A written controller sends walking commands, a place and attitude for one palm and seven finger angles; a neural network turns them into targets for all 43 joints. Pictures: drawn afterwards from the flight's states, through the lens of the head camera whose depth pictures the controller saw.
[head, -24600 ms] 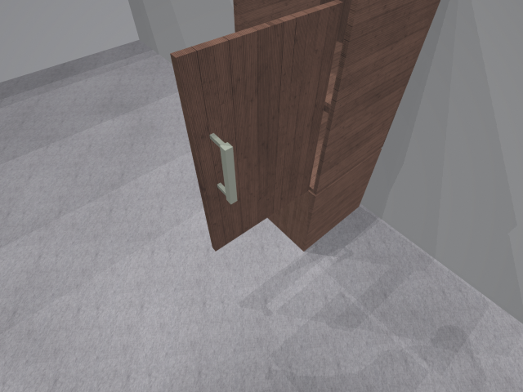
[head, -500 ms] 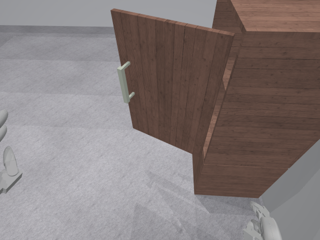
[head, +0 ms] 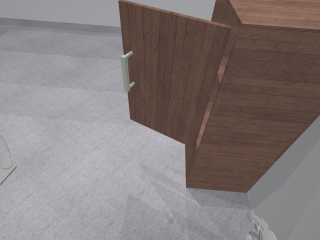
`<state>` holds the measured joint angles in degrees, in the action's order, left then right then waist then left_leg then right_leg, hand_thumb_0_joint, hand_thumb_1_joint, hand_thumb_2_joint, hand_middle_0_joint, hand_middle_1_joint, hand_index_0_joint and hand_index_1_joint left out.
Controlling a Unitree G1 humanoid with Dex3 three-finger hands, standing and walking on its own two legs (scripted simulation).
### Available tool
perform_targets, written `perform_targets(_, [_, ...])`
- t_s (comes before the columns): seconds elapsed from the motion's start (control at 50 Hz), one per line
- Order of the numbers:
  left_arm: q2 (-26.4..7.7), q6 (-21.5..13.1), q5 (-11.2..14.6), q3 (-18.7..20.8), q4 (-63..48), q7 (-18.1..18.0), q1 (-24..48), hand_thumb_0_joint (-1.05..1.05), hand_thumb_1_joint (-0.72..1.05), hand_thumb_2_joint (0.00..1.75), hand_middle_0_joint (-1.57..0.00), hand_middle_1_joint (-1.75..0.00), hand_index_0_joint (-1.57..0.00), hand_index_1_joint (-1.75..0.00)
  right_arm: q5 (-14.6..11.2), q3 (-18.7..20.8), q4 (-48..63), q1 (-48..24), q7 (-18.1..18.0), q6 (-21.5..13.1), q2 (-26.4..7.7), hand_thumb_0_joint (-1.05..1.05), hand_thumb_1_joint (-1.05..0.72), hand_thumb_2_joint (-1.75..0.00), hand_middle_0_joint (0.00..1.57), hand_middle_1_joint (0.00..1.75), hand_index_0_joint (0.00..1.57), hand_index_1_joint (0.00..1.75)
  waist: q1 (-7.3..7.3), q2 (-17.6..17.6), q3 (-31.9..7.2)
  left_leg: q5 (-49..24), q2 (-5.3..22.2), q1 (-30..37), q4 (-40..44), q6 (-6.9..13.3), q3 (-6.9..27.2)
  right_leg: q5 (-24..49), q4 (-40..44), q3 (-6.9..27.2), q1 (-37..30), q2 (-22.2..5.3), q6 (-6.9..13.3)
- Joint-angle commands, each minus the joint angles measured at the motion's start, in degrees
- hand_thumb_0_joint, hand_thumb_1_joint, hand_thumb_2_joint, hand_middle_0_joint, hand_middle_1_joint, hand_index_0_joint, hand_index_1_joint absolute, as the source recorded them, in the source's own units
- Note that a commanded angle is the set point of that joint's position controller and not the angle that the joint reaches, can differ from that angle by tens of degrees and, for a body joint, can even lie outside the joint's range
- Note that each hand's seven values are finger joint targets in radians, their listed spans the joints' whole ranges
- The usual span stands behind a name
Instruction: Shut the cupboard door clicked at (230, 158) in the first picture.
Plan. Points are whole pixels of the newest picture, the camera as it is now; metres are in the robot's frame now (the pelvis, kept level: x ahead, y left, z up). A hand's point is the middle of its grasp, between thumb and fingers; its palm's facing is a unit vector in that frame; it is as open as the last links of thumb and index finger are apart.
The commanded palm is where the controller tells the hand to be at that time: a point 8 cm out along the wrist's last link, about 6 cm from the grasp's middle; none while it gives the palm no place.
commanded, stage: step back with the hand held close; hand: left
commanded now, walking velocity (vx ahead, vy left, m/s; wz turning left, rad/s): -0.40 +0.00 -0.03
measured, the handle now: (128, 72) +0.74 +0.16 +0.01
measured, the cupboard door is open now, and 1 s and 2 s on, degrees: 65 65 65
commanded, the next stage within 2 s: stop stepping back and stand still in 0.74 s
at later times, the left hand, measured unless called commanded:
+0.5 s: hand out of the picture +0.11 +0.28 +0.19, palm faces +0.53 -0.69 -0.49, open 7.4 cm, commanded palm +0.03 +0.31 +0.19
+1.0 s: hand out of the picture +0.03 +0.29 +0.18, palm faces +0.43 -0.80 -0.42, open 7.4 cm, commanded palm +0.00 +0.32 +0.19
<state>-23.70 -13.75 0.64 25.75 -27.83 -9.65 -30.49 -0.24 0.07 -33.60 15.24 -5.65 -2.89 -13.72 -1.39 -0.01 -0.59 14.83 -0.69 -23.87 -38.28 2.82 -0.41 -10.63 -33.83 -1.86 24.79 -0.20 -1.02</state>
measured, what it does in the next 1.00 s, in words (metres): walks backwards: right foot, then left foot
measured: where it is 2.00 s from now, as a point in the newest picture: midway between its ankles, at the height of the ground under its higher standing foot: outside the picture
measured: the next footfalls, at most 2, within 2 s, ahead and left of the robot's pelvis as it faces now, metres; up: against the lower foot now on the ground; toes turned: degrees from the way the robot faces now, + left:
right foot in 0.54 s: -0.09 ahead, -0.14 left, +0.00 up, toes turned +11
left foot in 0.98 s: +0.01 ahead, +0.10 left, +0.00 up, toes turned +3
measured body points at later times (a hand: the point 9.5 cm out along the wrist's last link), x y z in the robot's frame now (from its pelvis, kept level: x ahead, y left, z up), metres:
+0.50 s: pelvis -0.06 -0.01 +0.00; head -0.06 +0.01 +0.45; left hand +0.08 +0.32 +0.22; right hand +0.12 -0.24 -0.08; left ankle +0.06 +0.10 -0.72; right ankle -0.10 -0.15 -0.70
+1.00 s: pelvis -0.15 +0.03 +0.00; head -0.17 +0.06 +0.45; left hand +0.00 +0.33 +0.20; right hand +0.01 -0.23 -0.06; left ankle -0.03 +0.10 -0.72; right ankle -0.14 -0.15 -0.72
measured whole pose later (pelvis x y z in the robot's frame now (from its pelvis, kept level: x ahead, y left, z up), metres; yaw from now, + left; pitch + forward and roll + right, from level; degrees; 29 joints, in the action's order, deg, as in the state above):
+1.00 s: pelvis -0.15 +0.03 +0.00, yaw -2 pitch +0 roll -3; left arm -24.8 -14.2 2.3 25.0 -32.1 -8.3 -34.7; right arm 0.5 1.2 -34.5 14.1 -4.3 -4.3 -13.0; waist 1.7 1.0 -3.5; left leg 16.4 2.3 -28.5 -37.2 -0.5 -3.4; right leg -20.3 -34.3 4.0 17.9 0.0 -1.4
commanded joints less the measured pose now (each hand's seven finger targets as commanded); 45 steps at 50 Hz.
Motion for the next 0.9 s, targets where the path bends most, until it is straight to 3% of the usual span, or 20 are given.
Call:
perform_targets(0.0, [-10.5, -4.3, -0.4, 8.3, -10.7, -1.1, 2.9, 0.00, 0.90, 0.90, -0.20, -0.30, -0.20, -0.30, 0.1, 3.2, 9.8, -8.0, -0.6, -4.6, -7.7, 0.00, -0.90, -0.90, 0.20, 0.30, 0.20, 0.30, 1.38, -10.7, -4.0, 21.4, 12.2, -27.2, 23.1, 4.5, 13.2, 6.9, -10.2, 3.9, -28.9, 2.5, -0.3])
perform_targets(0.02, [-10.4, -4.5, -0.6, 8.3, -10.2, -0.7, 3.3, 0.00, 0.90, 0.90, -0.20, -0.30, -0.20, -0.30, 0.1, 3.4, 9.8, -8.3, -0.5, -4.8, -8.0, 0.00, -0.90, -0.90, 0.20, 0.30, 0.20, 0.30, 1.46, -9.9, -2.4, 23.8, 12.0, -30.1, 22.4, 4.7, 12.7, 6.3, -10.9, 5.1, -30.0, 2.8, -0.2])
perform_targets(0.1, [-10.4, -5.0, 0.4, 7.4, -11.7, 0.1, 2.7, 0.00, 0.90, 0.90, -0.20, -0.30, -0.20, -0.30, 0.2, 3.5, 8.4, -7.0, 0.3, -5.1, -7.1, 0.00, -0.90, -0.90, 0.20, 0.30, 0.20, 0.30, 0.97, -2.3, -7.4, 12.5, 6.4, -19.5, 12.4, 1.8, 7.1, 14.0, -3.0, 12.3, -23.4, -2.4, 2.0])
perform_targets(0.18, [-13.5, -4.8, 0.8, 9.1, -13.1, -0.7, 2.5, 0.00, 0.90, 0.90, -0.20, -0.30, -0.20, -0.30, 0.5, 3.7, 8.0, -7.4, 1.1, -4.3, -6.4, 0.00, -0.90, -0.90, 0.20, 0.30, 0.20, 0.30, 0.70, 3.1, -6.0, 14.5, 2.2, -9.8, 3.5, -0.8, 4.3, -5.2, 10.9, 20.9, -8.2, -9.5, 5.7])
perform_targets(0.22, [-12.6, -4.5, 1.2, 7.7, -13.6, -1.2, 2.8, 0.00, 0.90, 0.90, -0.20, -0.30, -0.20, -0.30, 0.3, 3.2, 7.7, -7.4, 1.4, -3.4, -5.3, 0.00, -0.90, -0.90, 0.20, 0.30, 0.20, 0.30, 0.06, 6.0, -5.8, 10.9, 1.4, -2.2, 1.5, -1.6, 3.8, -11.4, 14.8, 18.9, -0.2, -10.7, 6.0])
perform_targets(0.28, [-13.8, -4.9, 1.4, 9.6, -13.1, -2.1, 1.0, 0.00, 0.90, 0.90, -0.20, -0.30, -0.20, -0.30, 0.2, 3.5, 7.6, -7.5, 0.7, -2.8, -6.2, 0.00, -0.90, -0.90, 0.20, 0.30, 0.20, 0.30, -0.37, -1.3, -5.9, 13.5, 4.0, -2.1, 9.6, -0.1, 6.7, -13.5, 11.5, 11.9, 0.0, -5.5, 3.4])
perform_targets(0.34, [-11.4, -5.5, 0.6, 9.7, -13.5, -1.7, 1.9, 0.00, 0.90, 0.90, -0.20, -0.30, -0.20, -0.30, -0.2, 3.6, 8.7, -8.7, -0.1, -3.9, -7.6, 0.00, -0.90, -0.90, 0.20, 0.30, 0.20, 0.30, 0.38, -15.3, -6.5, 30.5, 15.3, -22.9, 27.4, 4.8, 16.9, -4.9, -12.1, 3.4, -20.1, 4.6, -0.4])
perform_targets(0.36, [-11.9, -5.6, 0.7, 10.5, -13.9, -1.3, 2.3, 0.00, 0.90, 0.90, -0.20, -0.30, -0.20, -0.30, 0.2, 4.0, 8.7, -9.4, -0.3, -4.6, -7.1, 0.00, -0.90, -0.90, 0.20, 0.30, 0.20, 0.30, 1.16, -16.3, -7.3, 27.5, 18.3, -24.8, 28.7, 5.7, 18.8, -3.4, -16.6, 2.6, -23.1, 5.7, -0.6])
perform_targets(0.4, [-11.6, -5.2, 1.0, 10.0, -12.2, -0.5, 0.9, 0.00, 0.90, 0.90, -0.20, -0.30, -0.20, -0.30, 0.0, 4.5, 8.6, -10.2, -0.1, -5.8, -6.9, 0.00, -0.90, -0.90, 0.20, 0.30, 0.20, 0.30, 1.65, -10.7, -8.3, 23.5, 19.1, -19.3, 26.0, 5.2, 15.8, -9.5, -17.6, 3.7, -20.2, 5.9, -0.3])
perform_targets(0.46, [-10.2, -5.0, 2.2, 8.4, -10.5, 0.1, -1.6, 0.00, 0.90, 0.90, -0.20, -0.30, -0.20, -0.30, 0.1, 4.3, 7.3, -10.8, 0.6, -6.6, -6.3, 0.00, -0.90, -0.90, 0.20, 0.30, 0.20, 0.30, 1.72, -13.5, -3.7, 21.0, 17.5, -13.6, 22.9, 2.6, 8.9, -14.3, -6.3, 3.2, -14.0, 3.8, 1.6])
perform_targets(0.5, [-10.4, -6.1, 2.9, 7.0, -12.9, 0.2, 1.1, 0.00, 0.90, 0.90, -0.20, -0.30, -0.20, -0.30, 0.6, 3.5, 5.8, -9.9, 0.9, -6.9, -5.0, 0.00, -0.90, -0.90, 0.20, 0.30, 0.20, 0.30, 0.78, -8.0, -3.5, 11.1, 13.5, -0.7, 16.3, -0.9, 4.6, -9.0, 7.2, 10.0, -4.1, -0.9, 4.0])
perform_targets(0.52, [-11.0, -7.1, 2.8, 6.6, -13.8, -0.1, 3.0, 0.00, 0.90, 0.90, -0.20, -0.30, -0.20, -0.30, 0.5, 3.3, 5.1, -9.1, 1.0, -6.9, -4.0, 0.00, -0.90, -0.90, 0.20, 0.30, 0.20, 0.30, 0.19, -2.6, -5.4, 1.8, 10.5, 8.5, 9.3, -2.9, 1.0, -1.7, 12.1, 17.8, 2.7, -5.6, 5.4])
perform_targets(0.54, [-12.5, -7.7, 2.0, 6.6, -13.8, -0.8, 5.6, 0.00, 0.90, 0.90, -0.20, -0.30, -0.20, -0.30, 0.8, 2.8, 4.1, -8.6, 0.7, -6.9, -3.3, 0.00, -0.90, -0.90, 0.20, 0.30, 0.20, 0.30, -0.05, 1.2, -9.5, -8.5, 8.0, 15.1, 5.5, -4.3, -3.2, 14.6, 13.9, 20.3, 2.8, -9.0, 5.0])
perform_targets(0.56, [-10.9, -7.4, 1.8, 2.8, -15.8, -0.7, 11.0, 0.00, 0.90, 0.90, -0.20, -0.30, -0.20, -0.30, -0.3, 3.3, 3.6, -9.0, 0.6, -6.9, -3.4, 0.00, -0.90, -0.90, 0.20, 0.30, 0.20, 0.30, -0.55, 6.8, -13.3, -14.1, 5.5, 18.6, 3.5, -4.3, -4.7, 27.4, 11.7, 18.2, 0.8, -7.9, 1.8])
perform_targets(0.58, [-13.8, -7.1, 1.5, 4.2, -17.9, -1.1, 15.2, 0.00, 0.90, 0.90, -0.20, -0.30, -0.20, -0.30, -0.6, 3.9, 3.9, -10.1, 0.0, -7.1, -3.7, 0.00, -0.90, -0.90, 0.20, 0.30, 0.20, 0.30, -0.48, 7.6, -14.9, -14.0, 5.1, 20.7, 3.5, -3.9, -5.0, 31.3, 11.0, 17.1, 0.5, -7.7, 0.1])
perform_targets(0.66, [-13.2, -6.0, 1.7, 5.5, -11.5, 0.0, 11.3, 0.00, 0.90, 0.90, -0.20, -0.30, -0.20, -0.30, -0.2, 3.5, 5.1, -12.1, -0.5, -5.3, -4.1, 0.00, -0.90, -0.90, 0.20, 0.30, 0.20, 0.30, -0.19, -2.4, -7.6, -12.5, 8.1, 21.7, 10.4, -3.0, -2.9, 7.6, 11.7, 11.4, 5.5, -1.2, 0.5])
perform_targets(0.72, [-12.3, -6.0, 2.6, 7.4, -7.4, 1.2, 6.4, 0.00, 0.90, 0.90, -0.20, -0.30, -0.20, -0.30, 0.3, 3.7, 6.5, -12.5, 0.1, -4.3, -4.9, 0.00, -0.90, -0.90, 0.20, 0.30, 0.20, 0.30, 0.51, -10.1, -3.4, 10.1, 13.3, 8.5, 23.1, -2.4, 3.2, -12.5, 7.8, 7.5, -1.2, 3.8, 1.7])
perform_targets(0.78, [-12.9, -5.4, 3.3, 9.9, -6.8, 1.9, 1.0, 0.00, 0.90, 0.90, -0.20, -0.30, -0.20, -0.30, 0.6, 4.4, 8.4, -13.0, 0.9, -3.2, -5.8, 0.00, -0.90, -0.90, 0.20, 0.30, 0.20, 0.30, 1.68, -14.2, -5.2, 23.3, 15.0, -4.3, 27.6, -2.9, 5.0, -17.0, 2.0, 5.9, -11.9, 5.2, 3.8])
perform_targets(0.84, [-13.1, -5.1, 3.8, 8.2, -13.9, 1.6, -1.4, 0.00, 0.90, 0.90, -0.20, -0.30, -0.20, -0.30, -0.3, 4.1, 9.2, -9.4, 1.9, -3.8, -3.9, 0.00, -0.90, -0.90, 0.20, 0.30, 0.20, 0.30, 1.22, -1.4, -8.5, 9.0, 5.7, 11.9, 9.1, -5.6, -5.6, -22.2, 15.4, 11.9, 4.6, -1.5, 7.0])
perform_targets(0.88, [-14.9, -4.2, 3.1, 9.2, -14.5, 0.3, -1.7, 0.00, 0.90, 0.90, -0.20, -0.30, -0.20, -0.30, 0.4, 4.5, 7.6, -5.5, 1.9, -4.2, -4.4, 0.00, -0.90, -0.90, 0.20, 0.30, 0.20, 0.30, 0.48, 8.1, -8.3, 4.6, 1.5, 22.8, -9.4, -6.4, -4.8, -31.7, 24.8, 21.6, 21.9, -10.9, 10.7])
